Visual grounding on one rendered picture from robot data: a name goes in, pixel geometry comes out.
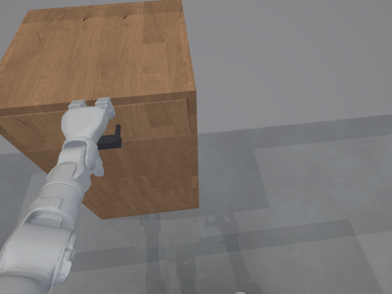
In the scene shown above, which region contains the left robot hand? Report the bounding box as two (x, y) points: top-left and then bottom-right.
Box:
(61, 97), (115, 176)

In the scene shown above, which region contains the cabinet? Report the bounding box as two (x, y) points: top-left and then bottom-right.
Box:
(0, 0), (199, 219)

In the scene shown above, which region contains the handle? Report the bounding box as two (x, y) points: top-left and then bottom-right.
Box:
(97, 124), (122, 150)

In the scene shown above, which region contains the drawer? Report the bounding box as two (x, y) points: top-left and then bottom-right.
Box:
(0, 99), (189, 151)

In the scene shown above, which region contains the left robot upper arm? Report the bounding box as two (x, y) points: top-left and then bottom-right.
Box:
(0, 222), (78, 294)

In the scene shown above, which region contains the robot left forearm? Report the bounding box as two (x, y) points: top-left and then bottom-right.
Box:
(0, 137), (98, 272)

